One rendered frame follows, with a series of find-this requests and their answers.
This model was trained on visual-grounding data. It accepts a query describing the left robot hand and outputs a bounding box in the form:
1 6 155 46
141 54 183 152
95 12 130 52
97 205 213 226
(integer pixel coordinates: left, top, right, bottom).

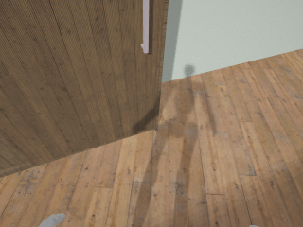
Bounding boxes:
39 213 65 227

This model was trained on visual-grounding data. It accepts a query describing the handle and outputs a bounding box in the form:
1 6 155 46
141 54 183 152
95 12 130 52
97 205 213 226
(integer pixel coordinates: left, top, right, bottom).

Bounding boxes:
140 0 150 54

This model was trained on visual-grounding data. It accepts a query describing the wardrobe door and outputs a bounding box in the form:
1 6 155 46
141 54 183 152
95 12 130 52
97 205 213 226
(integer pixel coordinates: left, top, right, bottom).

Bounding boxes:
0 0 165 166
0 135 28 170

